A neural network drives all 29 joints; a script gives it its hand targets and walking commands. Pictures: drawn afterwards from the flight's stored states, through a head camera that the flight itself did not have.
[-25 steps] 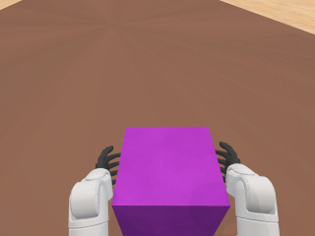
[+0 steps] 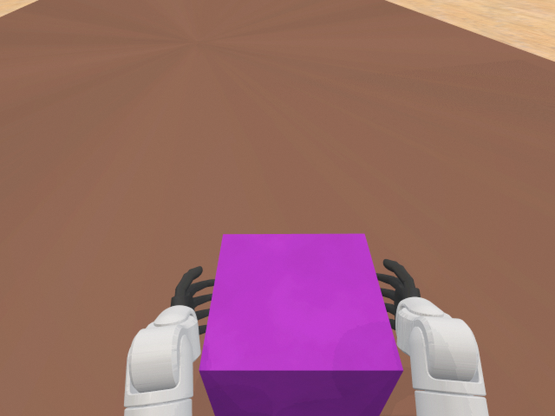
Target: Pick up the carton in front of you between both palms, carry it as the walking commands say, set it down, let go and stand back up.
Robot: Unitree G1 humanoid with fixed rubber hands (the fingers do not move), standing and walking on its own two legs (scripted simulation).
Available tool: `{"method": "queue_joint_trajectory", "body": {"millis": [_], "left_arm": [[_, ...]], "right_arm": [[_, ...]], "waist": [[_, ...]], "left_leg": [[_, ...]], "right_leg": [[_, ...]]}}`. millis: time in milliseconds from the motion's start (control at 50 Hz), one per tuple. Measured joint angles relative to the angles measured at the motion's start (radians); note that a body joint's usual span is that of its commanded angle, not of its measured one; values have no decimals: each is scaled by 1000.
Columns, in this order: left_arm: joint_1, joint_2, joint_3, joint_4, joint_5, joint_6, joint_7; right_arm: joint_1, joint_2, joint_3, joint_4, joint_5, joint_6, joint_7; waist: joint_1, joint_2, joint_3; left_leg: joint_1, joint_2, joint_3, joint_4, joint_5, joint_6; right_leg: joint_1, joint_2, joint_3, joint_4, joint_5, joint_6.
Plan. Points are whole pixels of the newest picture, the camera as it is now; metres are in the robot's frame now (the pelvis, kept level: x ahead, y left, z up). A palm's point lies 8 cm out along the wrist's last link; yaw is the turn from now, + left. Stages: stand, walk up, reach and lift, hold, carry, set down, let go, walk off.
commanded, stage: carry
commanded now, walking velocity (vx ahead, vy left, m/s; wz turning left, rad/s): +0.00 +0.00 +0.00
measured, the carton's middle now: (294, 340) +0.27 +0.00 +0.01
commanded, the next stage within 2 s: hold in 0.78 s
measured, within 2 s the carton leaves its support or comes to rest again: neither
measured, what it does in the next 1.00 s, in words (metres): shifts its weight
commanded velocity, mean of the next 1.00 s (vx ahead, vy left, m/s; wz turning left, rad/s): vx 0.00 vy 0.00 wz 0.00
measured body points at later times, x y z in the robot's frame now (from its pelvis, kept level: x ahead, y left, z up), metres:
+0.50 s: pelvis -0.04 +0.00 +0.00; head -0.07 +0.00 +0.45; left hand +0.26 +0.15 +0.04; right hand +0.26 -0.15 +0.04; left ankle +0.00 +0.10 -0.73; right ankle -0.07 -0.10 -0.73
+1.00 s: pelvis -0.06 +0.00 +0.01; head -0.07 +0.01 +0.46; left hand +0.24 +0.14 +0.04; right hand +0.24 -0.16 +0.05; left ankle +0.00 +0.11 -0.73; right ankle -0.08 -0.11 -0.73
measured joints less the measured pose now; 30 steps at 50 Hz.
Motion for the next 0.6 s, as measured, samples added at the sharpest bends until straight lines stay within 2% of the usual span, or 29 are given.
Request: {"method": "queue_joint_trajectory", "body": {"millis": [240,500,600], "left_arm": [[-1,0,10,148,44,-160,-30],[-99,-17,96,429,128,-413,-68],[-117,-22,115,448,133,-467,-71]], "right_arm": [[-5,1,-9,148,-45,-159,30],[-102,19,-102,427,-129,-411,67],[-121,24,-121,446,-133,-465,70]], "waist": [[2,2,7],[3,5,29],[3,4,42]], "left_leg": [[-1,-2,0,-47,58,8],[-26,1,-1,-64,96,14],[-35,2,-2,-63,101,15]], "right_leg": [[-11,4,-3,-24,46,-6],[-43,8,-5,-25,76,-10],[-53,9,-5,-22,80,-11]]}}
